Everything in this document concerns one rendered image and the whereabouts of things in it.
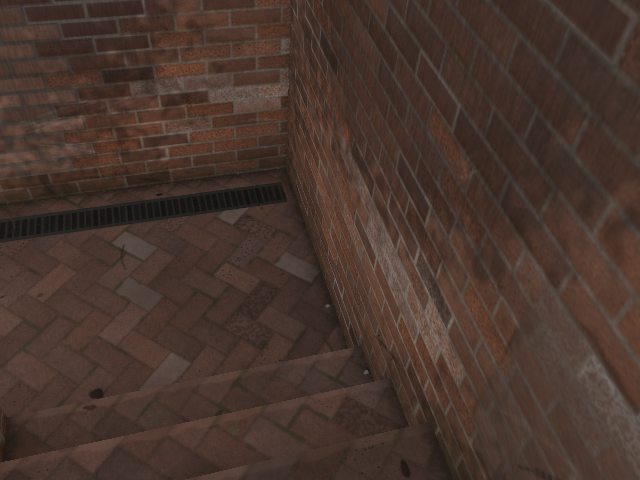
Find stairs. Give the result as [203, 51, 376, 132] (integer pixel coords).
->
[0, 346, 454, 480]

